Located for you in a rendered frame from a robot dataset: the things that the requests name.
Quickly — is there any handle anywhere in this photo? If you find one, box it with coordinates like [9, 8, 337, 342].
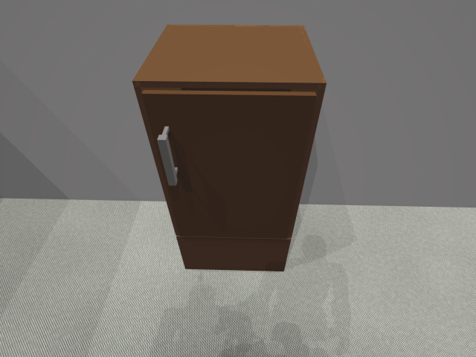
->
[157, 126, 178, 186]

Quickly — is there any cupboard door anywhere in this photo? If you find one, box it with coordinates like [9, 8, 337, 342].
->
[142, 90, 317, 239]

